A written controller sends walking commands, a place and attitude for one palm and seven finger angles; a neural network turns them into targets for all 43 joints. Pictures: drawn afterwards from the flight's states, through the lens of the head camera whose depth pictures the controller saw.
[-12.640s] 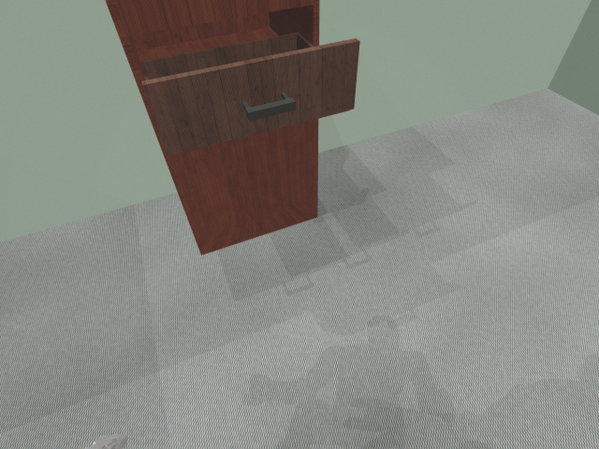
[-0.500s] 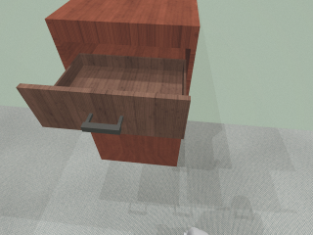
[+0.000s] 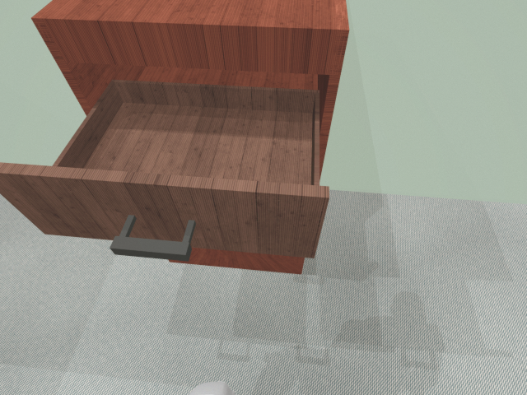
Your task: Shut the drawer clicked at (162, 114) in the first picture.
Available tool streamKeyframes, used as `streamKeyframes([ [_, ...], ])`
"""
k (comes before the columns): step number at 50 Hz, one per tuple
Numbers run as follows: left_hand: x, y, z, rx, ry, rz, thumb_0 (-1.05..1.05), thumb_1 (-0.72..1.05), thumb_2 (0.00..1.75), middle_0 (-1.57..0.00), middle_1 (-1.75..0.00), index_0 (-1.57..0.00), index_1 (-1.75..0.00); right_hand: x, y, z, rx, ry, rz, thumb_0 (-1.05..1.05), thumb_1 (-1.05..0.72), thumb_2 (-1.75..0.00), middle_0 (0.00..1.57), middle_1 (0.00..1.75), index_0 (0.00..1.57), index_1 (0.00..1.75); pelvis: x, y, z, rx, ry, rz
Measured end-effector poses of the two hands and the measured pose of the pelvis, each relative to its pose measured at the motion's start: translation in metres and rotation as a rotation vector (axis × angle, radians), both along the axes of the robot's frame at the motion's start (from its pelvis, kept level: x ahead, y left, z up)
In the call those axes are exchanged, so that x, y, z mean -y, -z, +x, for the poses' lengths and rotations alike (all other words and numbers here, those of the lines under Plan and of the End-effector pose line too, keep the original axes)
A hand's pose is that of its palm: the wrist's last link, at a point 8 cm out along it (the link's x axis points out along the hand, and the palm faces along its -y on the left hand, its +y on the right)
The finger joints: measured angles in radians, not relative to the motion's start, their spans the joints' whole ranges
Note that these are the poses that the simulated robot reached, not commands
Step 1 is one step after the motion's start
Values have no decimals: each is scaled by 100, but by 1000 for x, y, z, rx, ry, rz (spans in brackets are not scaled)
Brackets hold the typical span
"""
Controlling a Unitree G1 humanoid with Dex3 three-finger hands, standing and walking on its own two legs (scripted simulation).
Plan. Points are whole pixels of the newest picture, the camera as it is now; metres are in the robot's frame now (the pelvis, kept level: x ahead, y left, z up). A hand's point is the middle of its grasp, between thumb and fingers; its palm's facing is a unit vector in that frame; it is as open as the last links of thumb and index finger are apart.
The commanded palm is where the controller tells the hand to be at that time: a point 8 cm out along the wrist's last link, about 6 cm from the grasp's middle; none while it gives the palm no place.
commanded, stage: come to a stop and stand still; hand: left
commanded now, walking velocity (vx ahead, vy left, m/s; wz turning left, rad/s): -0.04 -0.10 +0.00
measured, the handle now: (156, 236) +0.33 +0.20 +0.04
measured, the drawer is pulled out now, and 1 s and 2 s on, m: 0.29 0.29 0.29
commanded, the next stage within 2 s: look again from close up in 1.72 s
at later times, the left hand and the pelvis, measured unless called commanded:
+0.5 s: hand out of the picture -0.04 +0.23 -0.18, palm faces +0.00 -0.98 -0.19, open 7.4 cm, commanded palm none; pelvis -0.05 +0.03 +0.01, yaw -1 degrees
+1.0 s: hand out of the picture -0.10 +0.12 -0.15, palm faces +0.11 -0.97 -0.22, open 7.4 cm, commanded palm none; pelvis -0.05 -0.03 +0.01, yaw +1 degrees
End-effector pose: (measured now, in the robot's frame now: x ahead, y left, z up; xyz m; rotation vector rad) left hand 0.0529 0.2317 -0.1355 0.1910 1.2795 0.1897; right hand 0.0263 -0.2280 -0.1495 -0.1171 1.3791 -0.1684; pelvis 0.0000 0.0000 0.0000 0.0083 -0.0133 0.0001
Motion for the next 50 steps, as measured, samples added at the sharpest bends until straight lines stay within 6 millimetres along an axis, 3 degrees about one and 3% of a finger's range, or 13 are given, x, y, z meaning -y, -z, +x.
streamKeyframes([
  [4,-24,18,-13,-16,-22,-27,0,91,90,-21,-30,-20,-30,-12,-5,17,75,-23,-55,0,-92,-90,19,29,20,30,-22,9,-5,2,-6,-21],
  [10,-48,22,-35,-48,-52,-57,0,91,90,-20,-30,-20,-30,-39,-27,15,113,-57,-95,0,-92,-89,19,29,20,30,-41,0,-13,5,-9,-35],
  [16,-58,17,-69,-113,-48,-71,0,91,90,-20,-30,-20,-30,-43,-41,-1,121,-38,-121,0,-93,-89,20,30,20,30,-47,-10,-23,-14,10,-52],
  [21,-57,15,-91,-170,-27,-67,0,91,90,-20,-30,-20,-30,-37,-44,-33,92,5,-124,0,-93,-89,20,30,20,30,-42,-13,-34,-21,24,-56],
  [27,-37,8,-100,-160,1,-57,0,91,90,-20,-30,-19,-30,-23,-33,-87,0,54,-81,0,-92,-89,20,30,20,30,-25,-12,-50,-20,19,-43],
  [31,-13,2,-100,-108,5,-37,0,91,90,-20,-30,-19,-30,-9,-17,-119,-63,74,-25,0,-91,-89,20,30,20,30,-6,-8,-59,-14,9,-14],
  [35,17,-5,-114,-82,-15,-12,0,91,90,-20,-30,-20,-30,5,1,-139,-118,78,36,0,-91,-89,20,30,20,30,14,-5,-63,0,-1,21],
  [44,61,-26,-143,-141,-64,-24,0,91,90,-20,-30,-20,-30,20,3,-127,-134,31,100,0,-91,-90,19,29,20,30,31,-16,-58,-19,-4,46],
  [50,68,-22,-161,-187,-121,-38,0,91,90,-21,-30,-20,-30,25,5,-94,-129,-26,68,0,-91,-90,19,29,20,30,28,-13,-53,-24,-22,41],
])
